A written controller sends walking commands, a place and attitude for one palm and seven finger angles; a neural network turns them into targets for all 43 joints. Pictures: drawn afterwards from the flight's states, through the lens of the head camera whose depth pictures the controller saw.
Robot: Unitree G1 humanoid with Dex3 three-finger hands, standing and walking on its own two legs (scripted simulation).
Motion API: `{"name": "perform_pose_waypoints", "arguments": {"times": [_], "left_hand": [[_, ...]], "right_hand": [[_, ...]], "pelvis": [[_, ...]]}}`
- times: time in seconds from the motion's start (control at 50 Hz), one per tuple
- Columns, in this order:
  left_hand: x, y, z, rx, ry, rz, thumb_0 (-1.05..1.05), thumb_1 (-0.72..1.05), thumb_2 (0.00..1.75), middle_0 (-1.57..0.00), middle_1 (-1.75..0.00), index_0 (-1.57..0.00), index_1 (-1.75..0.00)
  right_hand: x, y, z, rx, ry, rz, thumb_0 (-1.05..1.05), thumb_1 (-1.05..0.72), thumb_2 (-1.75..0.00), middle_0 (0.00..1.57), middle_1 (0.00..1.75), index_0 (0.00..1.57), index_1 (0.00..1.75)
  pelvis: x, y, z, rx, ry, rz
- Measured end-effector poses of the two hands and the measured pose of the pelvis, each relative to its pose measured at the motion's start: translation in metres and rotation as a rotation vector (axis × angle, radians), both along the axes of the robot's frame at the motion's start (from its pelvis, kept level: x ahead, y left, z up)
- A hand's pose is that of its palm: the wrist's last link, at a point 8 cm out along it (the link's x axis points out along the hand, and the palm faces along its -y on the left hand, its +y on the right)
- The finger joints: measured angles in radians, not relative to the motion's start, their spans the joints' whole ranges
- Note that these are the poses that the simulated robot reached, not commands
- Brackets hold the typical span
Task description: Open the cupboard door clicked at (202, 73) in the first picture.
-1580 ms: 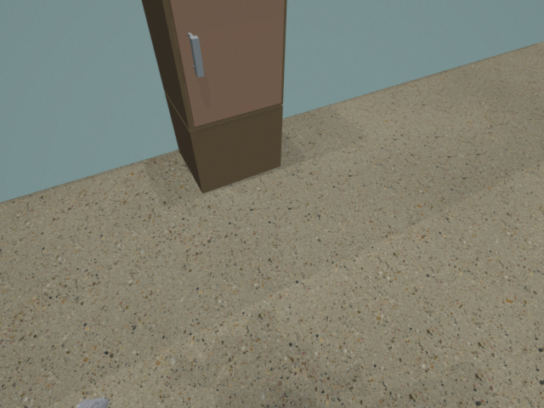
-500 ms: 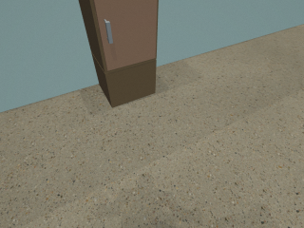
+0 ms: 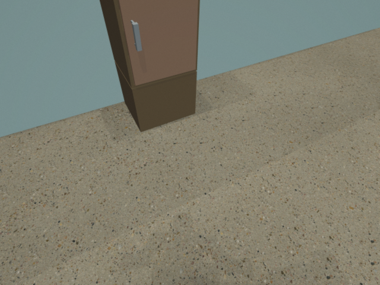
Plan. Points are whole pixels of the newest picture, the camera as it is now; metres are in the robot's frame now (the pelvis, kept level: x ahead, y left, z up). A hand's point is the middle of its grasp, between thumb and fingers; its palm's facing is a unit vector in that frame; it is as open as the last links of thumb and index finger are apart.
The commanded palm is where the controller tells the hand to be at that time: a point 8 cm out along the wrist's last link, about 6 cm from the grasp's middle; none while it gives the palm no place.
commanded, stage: walk to a spot facing it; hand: left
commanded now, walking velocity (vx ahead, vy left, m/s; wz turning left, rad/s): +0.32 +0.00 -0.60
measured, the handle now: (135, 35) +1.24 +0.35 -0.04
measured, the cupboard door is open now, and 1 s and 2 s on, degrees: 0 0 0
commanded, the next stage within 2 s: turn to face it in 1.66 s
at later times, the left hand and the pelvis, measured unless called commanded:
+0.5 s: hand out of the picture +0.07 +0.15 -0.17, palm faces -0.12 -0.98 -0.16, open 7.4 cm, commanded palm none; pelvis +0.11 -0.02 -0.01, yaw -12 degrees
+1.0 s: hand (147, 173) +0.48 +0.17 -0.17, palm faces -0.40 -0.89 -0.21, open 7.4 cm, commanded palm none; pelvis +0.31 +0.02 +0.00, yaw -28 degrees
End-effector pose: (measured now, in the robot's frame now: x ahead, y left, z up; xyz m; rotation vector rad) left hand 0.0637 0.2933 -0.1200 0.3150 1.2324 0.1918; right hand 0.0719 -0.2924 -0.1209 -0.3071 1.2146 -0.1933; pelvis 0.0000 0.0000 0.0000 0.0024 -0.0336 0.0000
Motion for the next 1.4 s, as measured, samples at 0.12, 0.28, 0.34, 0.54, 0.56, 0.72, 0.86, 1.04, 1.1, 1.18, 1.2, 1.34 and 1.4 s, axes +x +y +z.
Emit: {"name": "perform_pose_waypoints", "arguments": {"times": [0.12, 0.28, 0.34, 0.54, 0.56, 0.72, 0.86, 1.04, 1.1, 1.18, 1.2, 1.34, 1.4], "left_hand": [[-0.005, -0.013, -0.012, -0.036, 0.046, -0.003, 0.0, 0.91, 0.9, -0.2, -0.3, -0.2, -0.3], [0.001, -0.054, -0.033, -0.105, 0.135, -0.039, 0.0, 0.91, 0.9, -0.2, -0.3, -0.2, -0.3], [0.009, -0.07, -0.037, -0.121, 0.109, -0.021, 0.0, 0.91, 0.9, -0.2, -0.3, -0.2, -0.3], [0.013, -0.088, -0.023, -0.17, 0.306, -0.033, 0.0, 0.91, 0.9, -0.21, -0.3, -0.2, -0.3], [0.019, -0.085, -0.024, -0.171, 0.32, -0.035, 0.0, 0.91, 0.9, -0.21, -0.3, -0.2, -0.3], [0.118, -0.039, -0.058, -0.159, 0.343, -0.081, 0.0, 0.91, 0.9, -0.21, -0.3, -0.2, -0.3], [0.292, -0.031, -0.041, -0.136, 0.109, -0.255, 0.0, 0.91, 0.9, -0.2, -0.3, -0.19, -0.3], [0.456, -0.094, -0.014, -0.158, -0.056, -0.462, 0.0, 0.92, 0.9, -0.19, -0.3, -0.19, -0.3], [0.493, -0.13, -0.013, -0.177, -0.059, -0.533, 0.0, 0.92, 0.9, -0.19, -0.3, -0.19, -0.3], [0.535, -0.188, -0.016, -0.207, -0.051, -0.628, 0.0, 0.92, 0.9, -0.2, -0.3, -0.19, -0.3], [0.545, -0.205, -0.018, -0.215, -0.05, -0.652, 0.0, 0.91, 0.9, -0.2, -0.3, -0.19, -0.3], [0.603, -0.314, -0.035, -0.261, -0.108, -0.769, 0.0, 0.91, 0.9, -0.2, -0.3, -0.19, -0.3], [0.608, -0.324, -0.034, -0.245, -0.095, -0.751, 0.0, 0.91, 0.9, -0.2, -0.3, -0.2, -0.3]], "right_hand": [[-0.005, 0.013, -0.01, 0.032, -0.001, -0.037, 0.01, -0.9, -0.9, 0.2, 0.3, 0.21, 0.3], [-0.037, 0.021, -0.04, 0.107, 0.051, -0.174, 0.01, -0.9, -0.9, 0.21, 0.3, 0.21, 0.3], [-0.042, 0.02, -0.047, 0.119, 0.126, -0.191, 0.01, -0.9, -0.9, 0.21, 0.3, 0.21, 0.3], [0.081, 0.03, -0.016, 0.138, -0.06, -0.226, 0.01, -0.91, -0.9, 0.2, 0.29, 0.2, 0.3], [0.097, 0.033, -0.014, 0.138, -0.086, -0.224, 0.01, -0.91, -0.9, 0.2, 0.29, 0.2, 0.3], [0.205, 0.057, -0.013, 0.077, -0.252, -0.222, 0.01, -0.9, -0.9, 0.2, 0.3, 0.21, 0.3], [0.172, 0.081, -0.007, 0.07, -0.143, -0.419, 0.0, -0.92, -0.9, 0.21, 0.3, 0.21, 0.3], [0.108, 0.108, -0.01, 0.098, 0.081, -0.649, 0.0, -0.93, -0.9, 0.2, 0.29, 0.2, 0.3], [0.096, 0.125, -0.012, 0.139, 0.157, -0.717, 0.0, -0.92, -0.9, 0.2, 0.29, 0.2, 0.3], [0.089, 0.146, -0.014, 0.209, 0.253, -0.801, 0.0, -0.91, -0.9, 0.2, 0.29, 0.2, 0.3], [0.089, 0.151, -0.014, 0.229, 0.277, -0.821, 0.0, -0.91, -0.9, 0.2, 0.29, 0.2, 0.3], [0.111, 0.143, -0.03, 0.357, 0.386, -0.938, 0.01, -0.91, -0.9, 0.2, 0.29, 0.2, 0.3], [0.146, 0.101, -0.037, 0.334, 0.317, -0.94, 0.01, -0.9, -0.9, 0.21, 0.3, 0.21, 0.3]], "pelvis": [[0.01, 0.0, -0.005, 0.0, 0.007, -0.047], [0.043, -0.015, -0.022, 0.004, 0.015, -0.139], [0.058, -0.022, -0.025, -0.014, 0.017, -0.131], [0.122, -0.014, -0.006, -0.007, 0.042, -0.223], [0.13, -0.011, -0.007, -0.009, 0.043, -0.232], [0.209, 0.019, -0.031, -0.029, 0.029, -0.317], [0.259, 0.027, -0.011, -0.019, 0.018, -0.405], [0.322, 0.017, -0.002, 0.006, 0.024, -0.505], [0.341, 0.006, -0.003, 0.008, 0.022, -0.538], [0.367, -0.017, -0.007, 0.008, 0.027, -0.578], [0.374, -0.024, -0.008, 0.009, 0.029, -0.589], [0.418, -0.091, -0.03, 0.015, 0.041, -0.659], [0.433, -0.111, -0.026, 0.013, 0.026, -0.684]]}}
